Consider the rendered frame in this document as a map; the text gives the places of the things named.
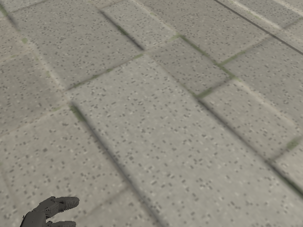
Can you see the left robot hand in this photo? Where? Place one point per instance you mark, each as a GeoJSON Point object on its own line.
{"type": "Point", "coordinates": [49, 208]}

